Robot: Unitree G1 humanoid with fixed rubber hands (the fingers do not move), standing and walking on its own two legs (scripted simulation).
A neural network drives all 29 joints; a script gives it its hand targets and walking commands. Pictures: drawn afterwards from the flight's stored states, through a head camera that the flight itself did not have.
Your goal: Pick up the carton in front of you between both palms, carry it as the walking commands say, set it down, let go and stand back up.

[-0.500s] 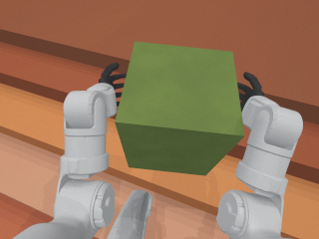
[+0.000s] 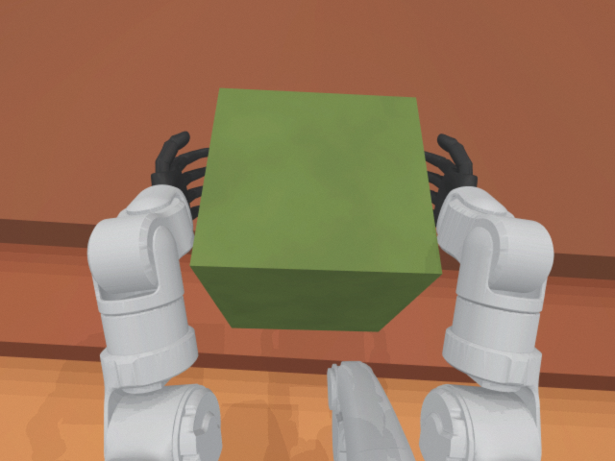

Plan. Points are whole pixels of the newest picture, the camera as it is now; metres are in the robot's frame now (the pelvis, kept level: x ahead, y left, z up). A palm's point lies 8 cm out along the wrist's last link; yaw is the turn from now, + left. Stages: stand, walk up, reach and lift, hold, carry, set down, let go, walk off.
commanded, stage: carry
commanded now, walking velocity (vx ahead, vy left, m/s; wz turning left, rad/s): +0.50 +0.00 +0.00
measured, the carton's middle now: (311, 228) +0.38 -0.03 +0.10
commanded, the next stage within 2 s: none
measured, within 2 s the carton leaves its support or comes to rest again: neither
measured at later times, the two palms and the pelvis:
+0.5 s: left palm out of the picture +0.64 +0.11 +0.29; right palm out of the picture +0.66 -0.19 +0.28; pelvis +0.29 -0.05 +0.12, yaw +1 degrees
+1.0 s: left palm out of the picture +0.96 +0.15 +0.39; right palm out of the picture +0.95 -0.15 +0.40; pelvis +0.59 +0.02 +0.24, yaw +0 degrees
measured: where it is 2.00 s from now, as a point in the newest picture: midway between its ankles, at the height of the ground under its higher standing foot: (285, 144)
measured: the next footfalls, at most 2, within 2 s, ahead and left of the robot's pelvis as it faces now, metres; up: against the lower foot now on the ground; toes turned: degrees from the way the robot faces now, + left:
right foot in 0.16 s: +0.30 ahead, -0.16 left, +0.12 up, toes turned -7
left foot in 0.68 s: +0.66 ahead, +0.11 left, +0.24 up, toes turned +8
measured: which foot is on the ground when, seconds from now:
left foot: down 0.00-0.20, up 0.22-0.66, down 0.68-1.00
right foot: up 0.00-0.14, down 0.16-0.70, up 0.72-1.00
